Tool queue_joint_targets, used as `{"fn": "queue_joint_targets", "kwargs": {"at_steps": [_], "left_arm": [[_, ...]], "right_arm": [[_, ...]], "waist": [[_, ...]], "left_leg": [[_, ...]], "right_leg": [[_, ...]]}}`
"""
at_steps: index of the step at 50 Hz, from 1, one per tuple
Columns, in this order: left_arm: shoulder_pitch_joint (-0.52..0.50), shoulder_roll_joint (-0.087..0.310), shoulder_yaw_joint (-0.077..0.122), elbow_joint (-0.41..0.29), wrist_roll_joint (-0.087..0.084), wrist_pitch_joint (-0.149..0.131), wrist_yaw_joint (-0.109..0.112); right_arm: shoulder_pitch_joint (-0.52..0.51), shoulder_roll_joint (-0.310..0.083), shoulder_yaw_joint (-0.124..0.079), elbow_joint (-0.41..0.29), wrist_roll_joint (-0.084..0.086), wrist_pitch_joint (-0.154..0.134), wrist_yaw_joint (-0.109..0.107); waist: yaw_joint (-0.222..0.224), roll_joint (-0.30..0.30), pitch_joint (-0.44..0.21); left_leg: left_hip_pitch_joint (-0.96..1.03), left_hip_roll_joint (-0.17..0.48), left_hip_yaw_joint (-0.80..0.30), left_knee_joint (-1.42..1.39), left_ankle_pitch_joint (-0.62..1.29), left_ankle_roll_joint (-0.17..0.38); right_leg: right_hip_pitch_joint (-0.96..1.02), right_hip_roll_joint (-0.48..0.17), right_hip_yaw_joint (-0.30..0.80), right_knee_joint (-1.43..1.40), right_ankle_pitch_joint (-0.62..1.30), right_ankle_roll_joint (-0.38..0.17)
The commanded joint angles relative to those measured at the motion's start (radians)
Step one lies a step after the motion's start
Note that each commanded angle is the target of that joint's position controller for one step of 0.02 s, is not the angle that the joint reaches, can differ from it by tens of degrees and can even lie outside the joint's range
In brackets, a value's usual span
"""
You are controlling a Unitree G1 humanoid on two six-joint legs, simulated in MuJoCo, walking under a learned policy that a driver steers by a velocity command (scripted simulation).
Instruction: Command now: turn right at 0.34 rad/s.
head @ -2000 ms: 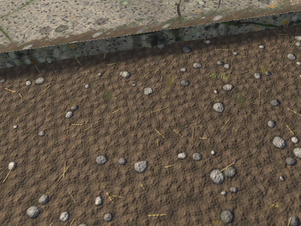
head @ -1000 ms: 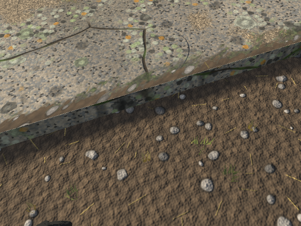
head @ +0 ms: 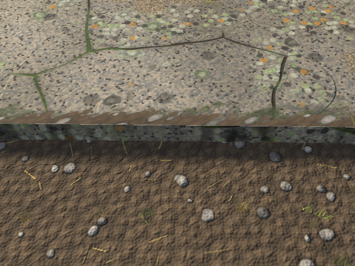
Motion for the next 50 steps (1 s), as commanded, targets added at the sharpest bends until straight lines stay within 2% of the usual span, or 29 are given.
{"fn": "queue_joint_targets", "kwargs": {"at_steps": [1,4,6,7,8,9,11,13,15,17,18,19,20,21,23,24,26,30,34,36,38,41,42,43,44,45,46,47,50], "left_arm": [[-0.059,0.192,0.057,-0.094,-0.009,0.005,0.015],[-0.059,0.163,0.055,-0.119,-0.013,0.019,0.017],[-0.032,0.143,0.053,-0.124,-0.008,0.022,0.01],[-0.038,0.181,0.07,-0.128,-0.005,0.024,0.007],[-0.024,0.19,0.08,-0.123,-0.008,0.03,0.004],[-0.007,0.165,0.074,-0.118,-0.013,0.04,0.002],[-0.036,0.121,0.056,-0.131,-0.009,0.049,-0.005],[-0.048,0.111,0.047,-0.156,-0.01,0.049,-0.022],[-0.027,0.137,0.057,-0.167,-0.014,0.051,-0.034],[0.058,0.149,0.072,-0.144,-0.007,0.056,-0.032],[0.097,0.19,0.089,-0.138,-0.003,0.056,-0.018],[0.121,0.339,0.12,-0.167,0.002,0.052,0.004],[0.134,0.33,0.107,-0.192,0.045,0.026,-0.011],[0.11,0.3,0.099,-0.19,0.05,0.003,-0.018],[0.029,0.235,0.083,-0.187,0.011,-0.006,-0.002],[0.001,0.22,0.074,-0.192,0.002,-0.001,0.006],[0.004,0.205,0.067,-0.198,0.008,0.006,0.02],[0.03,0.204,0.069,-0.197,0.005,0.015,0.035],[0.01,0.166,0.052,-0.192,0.024,0.02,0.031],[0.033,0.138,0.035,-0.167,0.029,0.017,0.021],[0.052,0.191,0.045,-0.147,0.026,0.017,0.012],[0.046,0.188,0.039,-0.132,0.014,0.003,0.01],[0.033,0.163,0.031,-0.133,0.014,-0.006,0.01],[-0.004,0.118,0.018,-0.149,0.022,-0.019,0.009],[-0.035,0.084,0.015,-0.191,0.024,-0.041,0.007],[-0.105,0.145,0.032,-0.217,0.006,-0.066,0.011],[-0.117,0.175,0.045,-0.219,-0.013,-0.082,0.006],[-0.105,0.161,0.045,-0.205,-0.013,-0.092,-0.003],[-0.143,0.128,0.043,-0.207,0.012,-0.112,-0.026]], "right_arm": [[0.031,-0.106,-0.043,-0.053,0.003,-0.021,-0.003],[0.066,-0.141,-0.06,-0.047,0.003,-0.021,-0.001],[0.062,-0.17,-0.064,-0.058,-0.011,-0.021,-0.008],[0.051,-0.153,-0.054,-0.075,-0.015,-0.027,-0.014],[0.018,-0.144,-0.047,-0.085,-0.009,-0.031,-0.019],[-0.026,-0.148,-0.048,-0.087,0.004,-0.032,-0.02],[-0.033,-0.176,-0.057,-0.076,0.011,-0.027,-0.019],[-0.027,-0.187,-0.062,-0.071,0.012,-0.013,-0.017],[-0.005,-0.195,-0.066,-0.063,0.023,-0.007,-0.011],[-0.004,-0.181,-0.061,-0.053,0.043,-0.008,-0.004],[0.065,-0.141,-0.051,-0.027,0.034,-0.014,0.004],[0.069,-0.064,-0.024,-0.069,-0.027,-0.015,0.011],[-0.046,-0.101,-0.03,-0.11,-0.01,-0.022,0.002],[-0.075,-0.131,-0.04,-0.111,0.016,-0.018,-0.005],[-0.057,-0.143,-0.05,-0.082,0.01,-0.012,-0.022],[-0.046,-0.148,-0.054,-0.079,0.005,-0.009,-0.025],[-0.022,-0.126,-0.051,-0.074,0.009,-0.013,-0.016],[-0.046,-0.093,-0.037,-0.076,0.013,-0.017,-0.008],[-0.038,-0.08,-0.024,-0.061,0.019,-0.018,0.006],[-0.032,-0.069,-0.013,-0.056,0.021,-0.024,0.019],[-0.042,-0.09,-0.013,-0.061,0.033,-0.036,0.029],[0.014,-0.075,-0.004,-0.033,0.042,-0.067,0.038],[0.057,-0.078,-0.003,-0.017,0.039,-0.078,0.038],[0.133,-0.104,-0.006,0.0,0.035,-0.087,0.036],[0.203,-0.211,-0.034,0.025,0.03,-0.091,0.039],[0.241,-0.223,-0.043,0.026,0.02,-0.096,0.048],[0.242,-0.187,-0.033,0.026,0.017,-0.104,0.045],[0.235,-0.165,-0.027,0.021,0.022,-0.109,0.042],[0.251,-0.134,-0.022,0.015,0.036,-0.093,0.024]], "waist": [[-0.019,-0.08,-0.094],[-0.019,0.058,-0.096],[-0.021,0.237,-0.094],[-0.03,0.199,-0.088],[-0.009,0.119,-0.079],[0.013,0.084,-0.057],[-0.011,0.11,-0.043],[-0.024,0.149,-0.074],[-0.029,0.16,-0.107],[0.011,0.126,-0.126],[0.011,0.01,-0.128],[-0.018,-0.336,-0.124],[0.062,-0.259,-0.198],[0.056,-0.158,-0.161],[0.011,-0.09,-0.102],[-0.006,-0.105,-0.094],[-0.017,-0.124,-0.123],[0.0,-0.118,-0.129],[0.018,-0.149,-0.127],[0.036,-0.157,-0.124],[0.049,-0.178,-0.058],[0.009,-0.121,-0.012],[-0.011,-0.101,-0.014],[-0.034,-0.024,-0.025],[-0.022,0.18,-0.018],[-0.076,0.221,0.059],[-0.074,0.173,0.081],[-0.063,0.146,0.069],[-0.073,0.108,0.024]], "left_leg": [[0.053,0.002,0.022,0.009,0.095,0.011],[0.121,0.109,-0.072,-0.079,0.152,0.087],[0.162,0.362,-0.29,-0.172,0.357,0.252],[0.139,0.441,-0.329,-0.184,0.47,0.316],[0.113,0.427,-0.275,-0.174,0.491,0.309],[0.098,0.374,-0.184,-0.167,0.454,0.262],[0.094,0.306,-0.063,-0.165,0.449,0.222],[0.076,0.275,0.021,-0.144,0.468,0.208],[0.103,0.291,0.041,-0.103,0.453,0.2],[0.052,0.274,0.09,0.001,0.348,0.147],[-0.05,0.222,0.165,0.151,0.196,0.075],[-0.371,0.083,0.23,0.493,-0.36,-0.043],[-0.437,0.005,0.045,0.677,-0.46,-0.054],[-0.45,0.026,0.004,0.736,-0.393,-0.042],[-0.453,0.061,-0.012,0.678,-0.223,-0.031],[-0.414,0.059,-0.014,0.653,-0.17,-0.037],[-0.36,0.03,-0.005,0.64,-0.101,-0.05],[-0.346,0.014,-0.009,0.449,-0.063,-0.07],[-0.201,0.044,0.015,0.296,-0.057,-0.069],[-0.113,0.047,0.049,0.21,-0.05,-0.055],[-0.101,0.021,0.091,0.166,-0.088,-0.023],[0.0,0.0,0.113,-0.025,-0.054,0.055],[0.059,0.021,0.07,-0.064,-0.057,0.085],[0.137,0.118,-0.076,-0.123,-0.092,0.132],[0.197,0.254,-0.369,-0.234,-0.262,0.247],[0.213,0.372,-0.616,-0.341,-0.302,0.344],[0.241,0.379,-0.614,-0.341,-0.291,0.346],[0.277,0.335,-0.544,-0.334,-0.264,0.318],[0.331,0.237,-0.364,-0.323,0.0,0.259]], "right_leg": [[-0.027,-0.142,0.226,-0.086,0.236,-0.113],[-0.148,-0.052,0.113,0.063,0.138,-0.047],[-0.282,0.005,-0.037,0.341,-0.237,0.016],[-0.324,-0.035,-0.046,0.554,-0.377,0.038],[-0.325,-0.065,-0.032,0.641,-0.36,0.05],[-0.322,-0.092,-0.039,0.6,-0.303,0.059],[-0.288,-0.11,-0.098,0.487,-0.21,0.077],[-0.176,-0.106,-0.147,0.349,-0.176,0.073],[-0.107,-0.085,-0.185,0.218,-0.126,0.058],[0.037,-0.037,-0.227,0.013,0.032,0.016],[0.163,-0.055,-0.139,-0.09,0.187,-0.023],[0.324,-0.35,0.301,-0.126,0.61,-0.165],[0.242,-0.464,0.464,-0.164,0.648,-0.357],[0.207,-0.423,0.396,-0.186,0.525,-0.345],[0.168,-0.321,0.281,-0.185,0.325,-0.237],[0.128,-0.291,0.248,-0.19,0.327,-0.218],[0.116,-0.257,0.218,-0.194,0.353,-0.216],[0.155,-0.241,0.228,-0.188,0.29,-0.217],[0.083,-0.235,0.201,-0.187,0.2,-0.216],[0.033,-0.222,0.204,-0.23,-0.085,-0.213],[-0.005,-0.241,0.25,-0.267,-0.3,-0.216],[-0.049,-0.232,0.24,-0.239,-0.406,-0.184],[-0.08,-0.209,0.211,-0.191,-0.381,-0.161],[-0.153,-0.154,0.127,-0.039,-0.296,-0.119],[-0.313,0.008,-0.105,0.19,-0.232,-0.04],[-0.469,0.004,-0.104,0.321,-0.325,-0.014],[-0.541,-0.039,-0.053,0.417,-0.307,-0.012],[-0.564,-0.061,-0.041,0.449,-0.245,-0.013],[-0.551,-0.079,-0.073,0.356,-0.06,0.015]]}}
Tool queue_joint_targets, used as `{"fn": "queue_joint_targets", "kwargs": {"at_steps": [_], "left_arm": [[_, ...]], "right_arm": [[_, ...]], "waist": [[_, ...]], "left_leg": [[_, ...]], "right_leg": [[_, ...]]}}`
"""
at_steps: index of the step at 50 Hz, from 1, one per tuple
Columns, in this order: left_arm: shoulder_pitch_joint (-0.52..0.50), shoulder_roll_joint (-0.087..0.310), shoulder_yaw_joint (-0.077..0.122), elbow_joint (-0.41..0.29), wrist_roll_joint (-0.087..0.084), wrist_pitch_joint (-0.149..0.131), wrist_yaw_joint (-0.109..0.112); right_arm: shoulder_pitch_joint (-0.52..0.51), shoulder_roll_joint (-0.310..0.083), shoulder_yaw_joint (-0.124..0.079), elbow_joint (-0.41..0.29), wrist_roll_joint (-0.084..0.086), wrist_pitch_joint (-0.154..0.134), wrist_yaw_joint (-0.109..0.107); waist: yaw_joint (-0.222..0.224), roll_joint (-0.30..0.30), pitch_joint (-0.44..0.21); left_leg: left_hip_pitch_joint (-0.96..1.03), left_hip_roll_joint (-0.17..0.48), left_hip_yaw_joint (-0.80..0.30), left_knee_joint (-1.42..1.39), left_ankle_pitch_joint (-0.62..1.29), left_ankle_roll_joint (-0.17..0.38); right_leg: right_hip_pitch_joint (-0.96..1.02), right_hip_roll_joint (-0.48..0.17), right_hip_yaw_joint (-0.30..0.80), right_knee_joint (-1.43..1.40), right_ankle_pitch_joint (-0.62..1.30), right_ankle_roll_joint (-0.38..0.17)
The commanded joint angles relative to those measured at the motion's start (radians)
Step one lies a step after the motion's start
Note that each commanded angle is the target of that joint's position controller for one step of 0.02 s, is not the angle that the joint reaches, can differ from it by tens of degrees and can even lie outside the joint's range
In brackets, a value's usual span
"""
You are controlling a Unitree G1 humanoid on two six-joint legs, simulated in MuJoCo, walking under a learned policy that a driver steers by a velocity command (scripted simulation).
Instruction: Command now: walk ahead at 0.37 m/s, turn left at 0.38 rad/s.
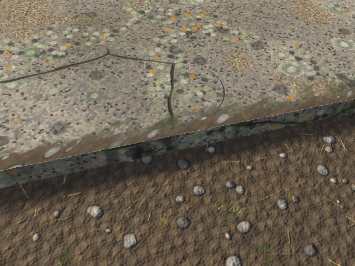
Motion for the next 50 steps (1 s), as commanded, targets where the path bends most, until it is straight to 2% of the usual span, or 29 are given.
{"fn": "queue_joint_targets", "kwargs": {"at_steps": [1,3,5,8,10,11,12,13,14,15,16,18,20,24,27,30,33,34,35,36,37,38,39,40,41,43,44,47,50], "left_arm": [[-0.184,0.069,0.025,-0.121,0.008,-0.049,-0.02],[-0.213,0.028,0.013,-0.123,0.006,-0.05,-0.029],[-0.244,0.026,0.012,-0.131,-0.001,-0.048,-0.032],[-0.208,0.079,0.032,-0.13,-0.016,-0.048,-0.025],[-0.114,0.117,0.052,-0.109,-0.02,-0.049,-0.014],[-0.021,0.145,0.068,-0.088,-0.017,-0.05,-0.003],[0.138,0.197,0.085,-0.069,-0.004,-0.051,0.009],[0.234,0.296,0.101,-0.042,0.026,-0.039,0.006],[0.199,0.214,0.081,-0.043,0.025,-0.039,-0.002],[0.14,0.146,0.062,-0.048,0.014,-0.037,0.001],[0.103,0.115,0.054,-0.045,0.013,-0.034,0.004],[0.064,0.074,0.042,-0.028,0.027,-0.032,0.008],[0.061,0.072,0.045,-0.013,0.021,-0.044,0.011],[0.064,0.111,0.058,0.022,0.012,-0.05,0.012],[0.035,0.138,0.061,0.031,0.012,-0.04,0.02],[0.075,0.174,0.067,0.057,-0.002,-0.022,0.031],[0.089,0.211,0.077,0.064,-0.025,-0.001,0.041],[0.086,0.21,0.076,0.061,-0.029,0.007,0.042],[0.09,0.181,0.064,0.056,-0.027,0.007,0.041],[0.158,0.077,0.027,0.032,0.028,0.005,0.032],[0.299,0.05,-0.006,0.041,0.027,0.0,0.011],[0.227,0.176,0.025,0.086,-0.007,0.006,0.0],[0.132,0.169,0.026,0.051,-0.035,0.016,0.0],[0.094,0.133,0.017,0.048,-0.025,0.028,0.012],[0.098,0.127,0.018,0.059,-0.015,0.047,0.025],[0.181,0.108,0.019,0.097,-0.007,0.079,0.038],[0.2,0.095,0.017,0.106,-0.002,0.087,0.046],[0.129,0.089,0.015,0.081,0.008,0.095,0.059],[0.048,0.107,0.023,0.041,0.001,0.103,0.055]], "right_arm": [[0.022,-0.168,-0.046,-0.064,0.007,0.001,-0.021],[0.016,-0.174,-0.05,-0.075,0.007,0.016,-0.03],[0.025,-0.203,-0.06,-0.082,0.008,0.025,-0.033],[0.023,-0.227,-0.071,-0.092,0.019,0.028,-0.032],[-0.004,-0.213,-0.068,-0.103,0.019,0.027,-0.03],[-0.01,-0.187,-0.061,-0.111,0.012,0.024,-0.027],[-0.018,-0.123,-0.04,-0.133,-0.007,0.023,-0.022],[0.079,-0.017,-0.009,-0.182,0.014,0.012,-0.028],[0.099,-0.113,-0.029,-0.159,0.042,0.01,-0.029],[0.019,-0.176,-0.047,-0.157,0.042,0.013,-0.026],[-0.032,-0.177,-0.048,-0.155,0.028,0.017,-0.024],[-0.079,-0.149,-0.05,-0.163,0.015,0.021,-0.014],[-0.097,-0.114,-0.042,-0.175,0.021,0.033,-0.002],[-0.182,-0.088,-0.029,-0.216,0.007,0.037,0.01],[-0.273,-0.078,-0.018,-0.24,0.0,0.023,0.03],[-0.344,-0.083,-0.021,-0.27,-0.001,0.017,0.054],[-0.28,-0.14,-0.05,-0.272,-0.008,0.021,0.066],[-0.18,-0.176,-0.071,-0.25,-0.01,0.022,0.062],[-0.073,-0.212,-0.091,-0.226,-0.011,0.024,0.047],[-0.033,-0.277,-0.094,-0.223,-0.022,0.031,0.02],[-0.113,-0.306,-0.074,-0.279,-0.047,0.024,0.017],[-0.084,-0.207,-0.057,-0.27,-0.043,0.032,0.023],[-0.136,-0.185,-0.045,-0.25,-0.031,0.028,0.029],[-0.187,-0.151,-0.034,-0.228,-0.017,0.022,0.031],[-0.236,-0.122,-0.022,-0.218,-0.021,0.017,0.03],[-0.298,-0.122,-0.023,-0.194,-0.05,0.005,0.03],[-0.325,-0.118,-0.023,-0.184,-0.057,-0.001,0.028],[-0.335,-0.153,-0.038,-0.153,-0.048,0.002,0.008],[-0.315,-0.18,-0.05,-0.128,-0.04,0.029,-0.017]], "waist": [[-0.026,0.156,0.066],[-0.033,0.171,0.059],[-0.043,0.184,0.067],[-0.012,0.203,0.062],[0.051,0.202,0.036],[0.1,0.19,-0.015],[0.17,0.104,-0.152],[0.127,-0.258,-0.312],[0.11,-0.255,-0.235],[0.111,-0.16,-0.099],[0.102,-0.076,-0.033],[0.073,-0.063,0.022],[0.063,-0.075,0.037],[0.06,-0.024,0.073],[0.077,-0.014,0.104],[0.095,-0.023,0.08],[0.037,-0.052,0.002],[-0.023,-0.037,-0.054],[-0.085,-0.003,-0.113],[-0.044,0.221,-0.217],[0.036,0.317,-0.459],[-0.058,0.108,-0.509],[-0.038,0.104,-0.339],[-0.002,0.046,-0.218],[0.031,0.066,-0.159],[0.087,0.115,-0.12],[0.1,0.124,-0.115],[0.071,0.137,-0.094],[0.036,0.13,-0.064]], "left_leg": [[0.204,0.217,-0.308,-0.225,0.088,0.181],[0.11,0.172,-0.232,-0.214,0.149,0.165],[0.014,0.164,-0.219,-0.205,0.149,0.155],[-0.055,0.201,-0.281,-0.186,0.118,0.129],[-0.076,0.194,-0.286,-0.109,0.177,0.094],[-0.109,0.148,-0.257,0.008,0.256,0.065],[-0.209,0.081,-0.196,0.282,0.169,0.028],[-0.491,-0.055,-0.078,0.637,-0.242,-0.029],[-0.612,0.007,-0.102,0.814,-0.265,-0.038],[-0.653,0.053,-0.082,0.86,-0.173,-0.032],[-0.625,0.091,-0.056,0.848,-0.098,-0.031],[-0.567,0.135,-0.052,0.791,-0.011,-0.027],[-0.555,0.149,-0.031,0.76,0.016,-0.033],[-0.614,0.153,-0.018,0.604,0.12,-0.055],[-0.54,0.13,0.046,0.392,0.28,-0.05],[-0.443,0.088,0.117,0.253,0.331,-0.032],[-0.303,0.011,0.148,0.188,0.243,0.026],[-0.172,-0.021,0.149,0.14,0.269,0.056],[0.014,-0.027,0.127,0.07,0.397,0.09],[0.31,0.196,-0.132,0.146,0.858,0.153],[0.542,0.496,-0.588,0.122,0.996,0.401],[0.444,0.44,-0.485,0.052,0.824,0.361],[0.323,0.381,-0.331,0.021,0.714,0.307],[0.172,0.326,-0.244,-0.015,0.623,0.256],[0.036,0.301,-0.179,-0.049,0.579,0.231],[-0.179,0.26,-0.065,-0.123,0.551,0.218],[-0.211,0.253,-0.021,-0.138,0.545,0.218],[-0.182,0.261,0.025,-0.156,0.431,0.215],[-0.133,0.302,0.003,-0.19,0.208,0.222]], "right_leg": [[-0.316,-0.041,0.013,-0.083,0.122,0.036],[-0.19,-0.014,-0.016,-0.202,0.203,0.061],[-0.077,0.005,-0.025,-0.298,0.253,0.073],[0.074,-0.001,0.006,-0.367,0.306,0.066],[0.207,-0.011,0.007,-0.417,0.296,0.036],[0.34,-0.026,0.008,-0.443,0.281,0.011],[0.57,-0.166,0.141,-0.447,0.198,-0.047],[0.823,-0.424,0.625,-0.58,-0.109,-0.191],[0.746,-0.455,0.779,-0.671,-0.278,-0.218],[0.634,-0.425,0.623,-0.67,-0.224,-0.191],[0.535,-0.379,0.463,-0.662,-0.054,-0.171],[0.412,-0.303,0.275,-0.697,0.152,-0.147],[0.371,-0.297,0.184,-0.732,0.251,-0.162],[0.37,-0.31,0.055,-0.771,0.397,-0.184],[0.344,-0.268,-0.084,-0.753,0.57,-0.15],[0.386,-0.265,-0.156,-0.688,0.746,-0.112],[0.454,-0.277,-0.171,-0.507,1.007,-0.083],[0.439,-0.261,-0.182,-0.367,1.023,-0.066],[0.35,-0.218,-0.202,-0.179,0.911,-0.03],[0.086,-0.135,-0.198,0.14,0.165,0.016],[-0.141,-0.018,-0.037,0.476,-0.364,0.06],[-0.113,-0.068,0.091,0.494,-0.274,0.059],[-0.165,-0.103,0.062,0.44,-0.216,0.055],[-0.162,-0.141,0.05,0.349,-0.165,0.063],[-0.093,-0.164,0.061,0.277,-0.127,0.073],[0.096,-0.149,0.04,0.212,-0.045,0.098],[0.129,-0.146,0.035,0.157,-0.029,0.107],[0.104,-0.148,0.017,0.029,0.038,0.109],[0.039,-0.155,0.006,-0.002,0.052,0.098]]}}
Over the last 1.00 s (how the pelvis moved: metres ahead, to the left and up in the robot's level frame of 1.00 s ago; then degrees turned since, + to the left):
0.05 -0.04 0.01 -17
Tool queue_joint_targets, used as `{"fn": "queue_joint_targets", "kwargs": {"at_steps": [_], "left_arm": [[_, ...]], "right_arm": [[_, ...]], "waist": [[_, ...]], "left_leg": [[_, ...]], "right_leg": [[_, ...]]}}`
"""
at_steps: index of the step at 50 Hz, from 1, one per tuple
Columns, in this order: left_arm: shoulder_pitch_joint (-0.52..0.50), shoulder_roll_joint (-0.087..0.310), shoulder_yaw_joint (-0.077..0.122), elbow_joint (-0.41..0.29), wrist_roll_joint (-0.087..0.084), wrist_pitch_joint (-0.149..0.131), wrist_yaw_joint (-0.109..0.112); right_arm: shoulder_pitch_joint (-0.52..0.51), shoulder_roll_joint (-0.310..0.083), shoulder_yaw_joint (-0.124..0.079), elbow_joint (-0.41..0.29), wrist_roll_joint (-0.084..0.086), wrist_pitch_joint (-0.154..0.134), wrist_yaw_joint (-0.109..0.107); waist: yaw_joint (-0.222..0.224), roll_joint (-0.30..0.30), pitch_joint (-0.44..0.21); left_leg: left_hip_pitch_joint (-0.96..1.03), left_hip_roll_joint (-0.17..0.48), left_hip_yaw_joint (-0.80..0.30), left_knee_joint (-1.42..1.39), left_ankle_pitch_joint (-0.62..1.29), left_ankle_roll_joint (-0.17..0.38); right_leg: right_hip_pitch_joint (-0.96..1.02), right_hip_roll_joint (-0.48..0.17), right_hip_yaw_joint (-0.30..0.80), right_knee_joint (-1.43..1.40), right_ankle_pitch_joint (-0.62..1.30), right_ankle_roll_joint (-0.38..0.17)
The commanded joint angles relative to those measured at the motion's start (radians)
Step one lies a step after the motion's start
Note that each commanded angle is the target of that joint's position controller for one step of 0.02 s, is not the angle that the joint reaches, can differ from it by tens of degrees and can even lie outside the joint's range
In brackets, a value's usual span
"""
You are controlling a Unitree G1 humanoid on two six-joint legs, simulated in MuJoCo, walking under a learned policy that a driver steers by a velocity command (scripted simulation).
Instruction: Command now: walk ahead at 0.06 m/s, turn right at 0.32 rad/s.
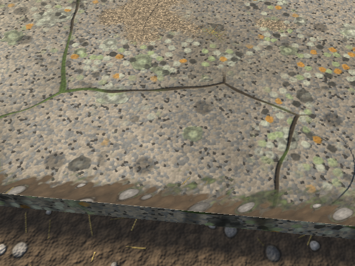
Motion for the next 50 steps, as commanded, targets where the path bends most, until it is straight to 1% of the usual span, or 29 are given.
{"fn": "queue_joint_targets", "kwargs": {"at_steps": [1,6,8,9,10,11,12,13,14,15,16,19,22,30,32,33,34,35,36,37,38,40,41,43,45,47,48,49,50], "left_arm": [[0.015,0.107,0.032,-0.066,-0.002,0.005,0.002],[-0.006,0.088,0.036,-0.093,-0.001,0.003,-0.023],[0.044,0.083,0.041,-0.081,-0.001,0.0,-0.038],[0.071,0.105,0.05,-0.074,0.003,-0.002,-0.041],[0.086,0.184,0.072,-0.079,0.005,-0.003,-0.033],[0.071,0.306,0.098,-0.106,0.01,-0.002,-0.017],[0.107,0.263,0.088,-0.115,0.042,-0.021,-0.023],[0.075,0.239,0.082,-0.114,0.042,-0.04,-0.025],[0.018,0.22,0.083,-0.121,0.022,-0.049,-0.022],[-0.016,0.19,0.075,-0.129,0.0,-0.049,-0.017],[-0.031,0.173,0.067,-0.133,-0.009,-0.045,-0.009],[-0.012,0.174,0.068,-0.141,-0.004,-0.03,0.003],[-0.003,0.194,0.075,-0.145,-0.006,-0.018,0.01],[-0.061,0.205,0.081,-0.172,-0.008,0.003,-0.004],[-0.098,0.192,0.075,-0.182,-0.017,0.009,0.001],[-0.099,0.173,0.068,-0.185,-0.018,0.012,0.005],[-0.051,0.13,0.054,-0.182,-0.002,0.009,0.005],[0.011,0.092,0.044,-0.185,0.008,0.0,0.002],[-0.001,0.171,0.065,-0.185,0.017,-0.009,0.005],[0.002,0.222,0.086,-0.168,0.005,-0.01,0.005],[-0.002,0.205,0.086,-0.149,0.005,-0.004,0.008],[-0.003,0.119,0.061,-0.133,0.016,0.007,0.011],[-0.003,0.079,0.046,-0.131,0.022,0.006,0.005],[-0.062,0.049,0.032,-0.14,0.022,-0.008,0.001],[-0.073,0.088,0.045,-0.132,0.001,-0.014,0.005],[-0.03,0.104,0.053,-0.108,-0.006,-0.015,0.009],[-0.008,0.111,0.056,-0.1,-0.002,-0.017,0.009],[0.006,0.13,0.06,-0.103,0.004,-0.018,0.011],[0.044,0.18,0.074,-0.095,0.018,-0.018,0.013]], "right_arm": [[-0.033,-0.192,-0.061,-0.048,0.008,0.006,-0.028],[-0.034,-0.199,-0.069,-0.022,0.02,0.034,-0.038],[-0.053,-0.206,-0.073,-0.015,0.039,0.046,-0.042],[-0.022,-0.192,-0.072,0.001,0.05,0.05,-0.044],[0.017,-0.154,-0.065,0.008,0.039,0.049,-0.041],[-0.027,-0.116,-0.052,-0.046,-0.006,0.042,-0.038],[-0.124,-0.15,-0.061,-0.062,-0.002,0.038,-0.042],[-0.111,-0.164,-0.068,-0.058,0.021,0.039,-0.04],[-0.08,-0.167,-0.073,-0.037,0.028,0.042,-0.044],[-0.071,-0.178,-0.077,-0.027,0.021,0.042,-0.051],[-0.069,-0.179,-0.08,-0.024,0.018,0.042,-0.053],[-0.059,-0.15,-0.073,-0.026,0.031,0.034,-0.05],[-0.09,-0.137,-0.066,-0.033,0.032,0.03,-0.046],[-0.065,-0.163,-0.071,-0.028,0.043,0.011,-0.021],[-0.003,-0.166,-0.076,-0.009,0.043,0.0,-0.012],[0.027,-0.175,-0.08,0.003,0.038,-0.003,-0.01],[0.039,-0.225,-0.088,-0.002,0.021,-0.002,-0.014],[-0.002,-0.294,-0.096,-0.016,0.001,0.008,-0.02],[0.025,-0.249,-0.086,-0.013,-0.011,0.004,-0.017],[0.0,-0.216,-0.074,-0.018,0.0,-0.001,-0.017],[-0.033,-0.185,-0.064,-0.014,0.013,-0.004,-0.017],[-0.069,-0.123,-0.033,0.001,0.028,-0.008,-0.014],[-0.072,-0.116,-0.026,0.015,0.027,-0.006,-0.011],[-0.037,-0.173,-0.043,0.031,0.031,0.009,-0.013],[0.017,-0.242,-0.062,0.039,0.037,0.022,-0.015],[0.001,-0.258,-0.067,0.035,0.054,0.026,-0.016],[0.007,-0.245,-0.063,0.035,0.062,0.026,-0.02],[0.01,-0.218,-0.054,0.035,0.06,0.022,-0.022],[-0.012,-0.169,-0.041,0.017,0.055,0.013,-0.022]], "waist": [[-0.013,0.134,-0.137],[-0.013,0.136,-0.139],[0.026,0.139,-0.16],[0.035,0.118,-0.158],[0.017,-0.037,-0.146],[-0.003,-0.298,-0.105],[0.077,-0.19,-0.164],[0.047,-0.125,-0.166],[0.016,-0.079,-0.16],[0.007,-0.066,-0.158],[-0.003,-0.069,-0.167],[-0.001,-0.074,-0.193],[0.018,-0.088,-0.18],[0.02,-0.136,-0.159],[-0.018,-0.132,-0.171],[-0.028,-0.115,-0.176],[-0.005,-0.001,-0.206],[0.059,0.248,-0.168],[0.015,0.256,-0.173],[0.019,0.184,-0.146],[0.029,0.153,-0.127],[0.037,0.159,-0.116],[0.046,0.177,-0.118],[0.002,0.219,-0.113],[-0.027,0.226,-0.125],[-0.002,0.225,-0.125],[0.009,0.21,-0.147],[0.015,0.174,-0.17],[0.022,0.043,-0.179]], "left_leg": [[0.059,0.324,-0.195,-0.2,-0.011,0.184],[0.155,0.352,-0.157,-0.131,0.101,0.164],[0.166,0.334,-0.109,-0.04,0.176,0.117],[0.14,0.299,-0.072,0.032,0.127,0.061],[0.028,0.214,0.018,0.217,-0.02,-0.034],[-0.283,0.035,0.061,0.448,-0.448,-0.147],[-0.334,0.01,-0.107,0.647,-0.563,-0.151],[-0.357,0.032,-0.157,0.712,-0.492,-0.137],[-0.375,0.046,-0.17,0.705,-0.409,-0.132],[-0.388,0.056,-0.178,0.685,-0.357,-0.136],[-0.354,0.051,-0.177,0.694,-0.314,-0.146],[-0.321,0.026,-0.173,0.622,-0.241,-0.166],[-0.288,0.018,-0.182,0.473,-0.216,-0.179],[-0.089,-0.015,-0.196,0.206,-0.232,-0.159],[0.01,-0.012,-0.18,0.026,-0.115,-0.137],[0.102,0.017,-0.18,-0.078,0.022,-0.118],[0.224,0.165,-0.307,-0.096,0.14,-0.064],[0.287,0.341,-0.527,-0.087,0.413,0.083],[0.227,0.453,-0.642,-0.104,0.414,0.228],[0.198,0.412,-0.573,-0.105,0.346,0.228],[0.18,0.336,-0.488,-0.096,0.27,0.176],[0.154,0.255,-0.4,-0.093,0.239,0.124],[0.142,0.216,-0.356,-0.099,0.251,0.111],[0.159,0.179,-0.341,-0.074,0.296,0.104],[0.204,0.195,-0.406,-0.055,0.298,0.12],[0.2,0.192,-0.448,-0.042,0.275,0.11],[0.163,0.176,-0.456,-0.047,0.157,0.087],[0.057,0.155,-0.448,-0.04,0.006,0.048],[-0.086,0.081,-0.35,0.035,-0.197,-0.003]], "right_leg": [[0.074,-0.013,-0.015,-0.007,0.018,-0.006],[0.1,0.014,-0.068,-0.135,-0.016,-0.038],[0.194,0.053,-0.113,-0.31,0.092,-0.071],[0.259,0.067,-0.095,-0.42,0.192,-0.103],[0.351,-0.034,0.077,-0.532,0.433,-0.162],[0.451,-0.268,0.426,-0.549,0.75,-0.346],[0.442,-0.294,0.454,-0.559,0.78,-0.443],[0.45,-0.243,0.365,-0.55,0.76,-0.409],[0.461,-0.187,0.3,-0.535,0.719,-0.351],[0.472,-0.167,0.279,-0.53,0.708,-0.317],[0.454,-0.148,0.256,-0.527,0.75,-0.307],[0.481,-0.116,0.241,-0.522,0.767,-0.306],[0.484,-0.104,0.271,-0.516,0.686,-0.303],[0.386,-0.074,0.415,-0.478,0.6,-0.297],[0.377,-0.043,0.427,-0.435,0.558,-0.259],[0.337,-0.009,0.409,-0.405,0.469,-0.22],[0.244,0.054,0.339,-0.295,0.257,-0.167],[0.043,0.227,0.181,-0.13,-0.187,-0.102],[-0.009,0.2,0.153,0.094,-0.329,-0.051],[-0.013,0.175,0.167,0.208,-0.271,-0.035],[-0.006,0.165,0.172,0.227,-0.208,-0.02],[0.055,0.138,0.178,0.131,-0.123,0.009],[0.11,0.113,0.119,0.02,-0.098,0.023],[0.178,0.113,0.032,-0.184,-0.094,0.033],[0.206,0.142,0.012,-0.31,-0.04,0.028],[0.275,0.158,0.0,-0.499,0.1,-0.003],[0.355,0.151,0.005,-0.573,0.156,-0.03],[0.473,0.097,0.034,-0.559,0.181,-0.063],[0.54,0.008,0.102,-0.516,0.067,-0.127]]}}
Over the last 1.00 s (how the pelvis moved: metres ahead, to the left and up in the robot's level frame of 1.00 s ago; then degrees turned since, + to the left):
0.40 0.06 -0.01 20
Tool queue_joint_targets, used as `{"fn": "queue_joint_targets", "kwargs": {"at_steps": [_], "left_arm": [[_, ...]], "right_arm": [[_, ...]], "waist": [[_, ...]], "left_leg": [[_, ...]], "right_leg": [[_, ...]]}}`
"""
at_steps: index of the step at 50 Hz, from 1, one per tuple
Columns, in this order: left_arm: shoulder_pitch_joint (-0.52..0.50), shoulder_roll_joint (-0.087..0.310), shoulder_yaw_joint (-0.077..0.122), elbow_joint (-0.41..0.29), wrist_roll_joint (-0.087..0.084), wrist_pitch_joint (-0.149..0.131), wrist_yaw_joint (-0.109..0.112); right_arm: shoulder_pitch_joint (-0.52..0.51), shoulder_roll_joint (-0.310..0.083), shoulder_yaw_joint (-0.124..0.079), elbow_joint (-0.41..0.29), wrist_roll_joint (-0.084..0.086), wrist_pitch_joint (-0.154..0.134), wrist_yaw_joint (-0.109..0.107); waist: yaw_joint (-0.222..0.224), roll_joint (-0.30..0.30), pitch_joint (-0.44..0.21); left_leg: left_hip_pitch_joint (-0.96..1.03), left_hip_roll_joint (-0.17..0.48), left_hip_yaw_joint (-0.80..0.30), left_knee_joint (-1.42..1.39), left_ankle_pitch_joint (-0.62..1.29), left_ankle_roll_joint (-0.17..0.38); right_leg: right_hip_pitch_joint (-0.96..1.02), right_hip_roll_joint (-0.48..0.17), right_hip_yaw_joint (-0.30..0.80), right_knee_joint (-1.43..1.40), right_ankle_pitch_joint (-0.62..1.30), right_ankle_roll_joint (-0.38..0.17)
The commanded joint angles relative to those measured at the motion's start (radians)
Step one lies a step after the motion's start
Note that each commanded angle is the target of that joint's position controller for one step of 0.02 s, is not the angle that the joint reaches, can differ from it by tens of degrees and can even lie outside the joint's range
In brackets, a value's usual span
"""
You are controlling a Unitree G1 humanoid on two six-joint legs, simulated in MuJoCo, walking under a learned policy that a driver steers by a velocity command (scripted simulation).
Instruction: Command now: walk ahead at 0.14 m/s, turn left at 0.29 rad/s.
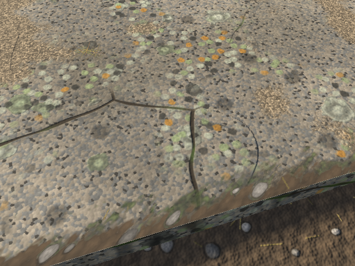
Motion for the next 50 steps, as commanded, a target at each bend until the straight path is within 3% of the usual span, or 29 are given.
{"fn": "queue_joint_targets", "kwargs": {"at_steps": [1,2,3,4,6,11,15,17,18,19,20,21,22,23,25,28,31,34,36,38,40,42,43,44,45,46,47,48,50], "left_arm": [[0.138,0.206,0.064,-0.027,0.019,-0.016,0.001],[0.143,0.212,0.067,-0.033,0.022,-0.025,-0.002],[0.138,0.188,0.058,-0.035,0.03,-0.044,0.002],[0.106,0.156,0.05,-0.039,0.019,-0.062,0.007],[0.096,0.136,0.044,-0.036,-0.004,-0.082,0.01],[0.106,0.183,0.063,-0.031,-0.003,-0.093,-0.007],[0.117,0.218,0.076,-0.023,-0.026,-0.095,-0.026],[0.124,0.185,0.061,-0.025,-0.018,-0.097,-0.028],[0.121,0.139,0.042,-0.047,0.006,-0.102,-0.025],[0.13,0.025,0.005,-0.142,0.028,-0.122,-0.024],[0.063,0.129,0.023,-0.126,-0.016,-0.145,-0.03],[0.025,0.172,0.033,-0.142,-0.045,-0.16,-0.039],[0.029,0.172,0.032,-0.13,-0.029,-0.166,-0.035],[0.036,0.167,0.035,-0.119,0.001,-0.167,-0.031],[0.058,0.142,0.036,-0.116,0.02,-0.154,-0.036],[0.037,0.108,0.027,-0.128,0.032,-0.135,-0.035],[-0.024,0.036,-0.004,-0.129,0.02,-0.128,-0.041],[-0.115,0.049,-0.01,-0.15,-0.003,-0.12,-0.06],[-0.216,0.067,-0.006,-0.189,0.002,-0.121,-0.07],[-0.292,0.021,-0.021,-0.221,0.0,-0.131,-0.088],[-0.245,0.016,-0.022,-0.211,-0.009,-0.133,-0.099],[-0.137,0.052,-0.001,-0.184,-0.01,-0.126,-0.095],[0.015,0.051,0.009,-0.138,-0.009,-0.12,-0.09],[0.236,0.103,0.028,-0.059,-0.007,-0.111,-0.074],[0.349,0.177,0.023,-0.004,0.001,-0.098,-0.065],[0.385,0.189,0.04,0.004,0.025,-0.079,-0.049],[0.37,0.177,0.05,0.004,0.027,-0.062,-0.038],[0.369,0.139,0.044,0.021,0.017,-0.052,-0.035],[0.315,0.058,0.005,0.025,0.016,-0.045,-0.039]], "right_arm": [[-0.097,-0.106,-0.023,-0.097,0.009,-0.029,-0.007],[-0.136,-0.127,-0.027,-0.12,0.012,-0.037,-0.004],[-0.149,-0.162,-0.043,-0.129,0.013,-0.04,-0.002],[-0.109,-0.167,-0.05,-0.116,0.014,-0.039,0.001],[-0.105,-0.134,-0.044,-0.115,0.01,-0.039,0.013],[-0.158,-0.078,-0.012,-0.157,0.0,-0.043,0.054],[-0.114,-0.117,-0.017,-0.171,0.004,-0.033,0.059],[0.062,-0.179,-0.056,-0.129,0.006,-0.028,0.047],[0.232,-0.249,-0.089,-0.093,0.013,-0.025,0.035],[0.276,-0.398,-0.112,-0.107,0.002,-0.036,0.028],[0.258,-0.304,-0.084,-0.127,0.0,-0.059,0.036],[0.203,-0.251,-0.067,-0.132,-0.006,-0.074,0.036],[0.148,-0.216,-0.056,-0.145,-0.008,-0.079,0.036],[0.093,-0.192,-0.048,-0.159,-0.01,-0.075,0.032],[0.04,-0.171,-0.04,-0.187,-0.027,-0.074,0.02],[0.049,-0.188,-0.048,-0.185,-0.014,-0.076,0.003],[0.089,-0.166,-0.042,-0.161,-0.007,-0.067,-0.009],[0.175,-0.156,-0.032,-0.127,-0.011,-0.062,-0.01],[0.264,-0.134,-0.024,-0.103,-0.014,-0.046,-0.011],[0.345,-0.143,-0.021,-0.069,-0.017,-0.015,-0.016],[0.304,-0.149,-0.013,-0.085,-0.027,0.008,-0.023],[0.273,-0.194,-0.018,-0.083,-0.023,0.009,-0.03],[0.205,-0.214,-0.024,-0.087,-0.007,-0.001,-0.032],[0.112,-0.202,-0.023,-0.109,-0.028,-0.026,-0.025],[0.098,-0.049,0.016,-0.137,-0.094,-0.066,-0.01],[0.189,-0.082,0.016,-0.121,-0.038,-0.101,0.008],[0.122,-0.108,0.01,-0.134,-0.003,-0.109,0.012],[0.039,-0.078,0.02,-0.174,0.005,-0.112,0.016],[-0.002,-0.003,0.042,-0.22,-0.008,-0.105,0.033]], "waist": [[0.083,-0.136,-0.139],[0.114,-0.219,-0.065],[0.11,-0.205,-0.009],[0.079,-0.176,0.016],[0.075,-0.146,0.039],[0.096,-0.13,0.005],[0.052,-0.114,0.004],[-0.042,-0.05,-0.09],[-0.119,0.063,-0.176],[-0.067,0.39,-0.262],[-0.117,0.202,-0.27],[-0.09,0.171,-0.151],[-0.053,0.09,-0.098],[-0.02,0.055,-0.062],[0.026,0.082,-0.059],[0.041,0.053,-0.062],[0.006,0.097,-0.076],[-0.056,0.093,-0.044],[-0.108,0.05,-0.024],[-0.135,0.064,-0.026],[-0.088,0.12,-0.097],[-0.006,0.154,-0.183],[0.092,0.158,-0.216],[0.191,0.107,-0.272],[0.155,-0.245,-0.281],[0.156,-0.139,-0.348],[0.183,-0.059,-0.272],[0.182,-0.033,-0.19],[0.097,-0.014,-0.042]], "left_leg": [[-0.24,-0.026,0.022,0.106,-0.249,0.022],[-0.353,-0.021,0.07,0.285,-0.293,0.006],[-0.436,0.038,0.035,0.442,-0.31,0.008],[-0.471,0.065,0.011,0.503,-0.273,0.01],[-0.525,0.102,0.013,0.493,-0.176,0.001],[-0.301,0.111,0.128,0.276,-0.03,-0.027],[-0.128,0.07,0.192,0.149,-0.008,0.022],[0.144,-0.004,0.221,0.093,0.004,0.078],[0.369,0.058,0.075,0.048,-0.013,0.133],[0.549,0.35,-0.598,-0.182,-0.267,0.347],[0.535,0.389,-0.719,-0.302,-0.437,0.362],[0.451,0.377,-0.609,-0.305,-0.417,0.332],[0.346,0.337,-0.505,-0.286,-0.297,0.295],[0.253,0.295,-0.408,-0.281,-0.157,0.271],[0.134,0.234,-0.288,-0.304,0.084,0.257],[0.067,0.176,-0.149,-0.292,0.353,0.255],[0.064,0.136,-0.058,-0.268,0.352,0.213],[0.195,0.223,-0.132,-0.262,0.294,0.216],[0.417,0.244,-0.169,-0.221,0.465,0.212],[0.601,0.253,-0.154,-0.13,0.758,0.191],[0.55,0.21,-0.065,-0.039,1.166,0.16],[0.45,0.191,-0.055,0.114,1.436,0.145],[0.357,0.176,-0.047,0.227,1.361,0.13],[0.09,0.132,-0.032,0.437,1.097,0.088],[-0.356,-0.02,0.06,0.861,-0.305,0.012],[-0.581,-0.016,-0.009,1.053,-0.341,-0.033],[-0.715,0.028,0.032,1.161,-0.322,-0.068],[-0.829,0.046,0.085,1.236,-0.316,-0.067],[-0.886,0.071,0.11,1.336,-0.289,-0.058]], "right_leg": [[0.212,-0.194,0.192,-0.137,-0.259,-0.166],[0.184,-0.33,0.366,-0.257,-0.37,-0.248],[0.169,-0.382,0.417,-0.291,-0.348,-0.271],[0.176,-0.363,0.371,-0.291,-0.302,-0.253],[0.223,-0.331,0.254,-0.302,-0.179,-0.214],[0.104,-0.259,-0.007,-0.299,0.039,-0.181],[0.031,-0.298,-0.059,-0.222,0.04,-0.165],[-0.052,-0.245,-0.165,0.06,0.33,-0.112],[-0.208,-0.183,-0.236,0.376,0.285,-0.047],[-0.579,0.011,-0.174,0.756,-0.318,0.029],[-0.668,-0.017,0.02,0.864,-0.303,0.006],[-0.726,-0.066,0.013,0.855,-0.206,-0.032],[-0.673,-0.105,0.007,0.792,-0.126,-0.049],[-0.611,-0.129,0.01,0.708,-0.067,-0.045],[-0.489,-0.126,-0.001,0.636,0.012,-0.03],[-0.439,-0.082,-0.047,0.498,0.12,0.018],[-0.361,-0.043,-0.082,0.292,0.265,0.044],[-0.473,-0.072,-0.071,0.267,0.276,0.02],[-0.659,-0.06,-0.108,0.327,0.142,-0.013],[-0.777,-0.034,-0.168,0.324,-0.004,-0.035],[-0.572,0.029,-0.234,0.257,-0.053,-0.069],[-0.258,0.084,-0.231,0.105,0.041,-0.097],[-0.04,0.06,-0.171,-0.106,0.259,-0.128],[0.335,-0.036,-0.057,-0.136,0.453,-0.185],[0.69,-0.292,0.207,0.033,1.175,-0.257],[0.755,-0.449,0.366,0.061,1.177,-0.409],[0.719,-0.409,0.334,0.015,0.906,-0.42],[0.645,-0.345,0.297,-0.04,0.633,-0.383],[0.341,-0.288,0.287,-0.141,0.284,-0.351]]}}
Over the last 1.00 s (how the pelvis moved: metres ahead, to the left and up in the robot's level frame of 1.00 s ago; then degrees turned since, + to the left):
0.06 -0.03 0.00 -22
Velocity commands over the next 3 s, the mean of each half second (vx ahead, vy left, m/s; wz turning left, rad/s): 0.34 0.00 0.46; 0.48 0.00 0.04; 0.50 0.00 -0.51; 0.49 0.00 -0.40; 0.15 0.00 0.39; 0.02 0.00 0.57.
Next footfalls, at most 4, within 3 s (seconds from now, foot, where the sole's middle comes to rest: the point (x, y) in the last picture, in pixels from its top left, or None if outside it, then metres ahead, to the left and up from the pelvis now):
0.36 left None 0.16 0.18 -0.77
0.68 right None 0.43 0.06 -0.77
1.24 left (79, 198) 0.67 0.37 -0.66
1.76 right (157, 142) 0.93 0.09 -0.66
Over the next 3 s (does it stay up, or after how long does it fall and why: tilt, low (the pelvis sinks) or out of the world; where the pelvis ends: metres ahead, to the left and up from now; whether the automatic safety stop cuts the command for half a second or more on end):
stays up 1.12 0.10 0.12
